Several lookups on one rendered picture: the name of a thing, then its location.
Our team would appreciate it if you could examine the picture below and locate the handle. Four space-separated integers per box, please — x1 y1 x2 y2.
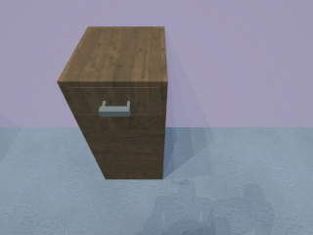
99 101 131 117

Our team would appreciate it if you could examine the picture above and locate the drawer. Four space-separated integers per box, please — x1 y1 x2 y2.
67 87 161 115

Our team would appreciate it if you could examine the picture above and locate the cabinet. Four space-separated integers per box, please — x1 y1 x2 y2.
57 26 168 180

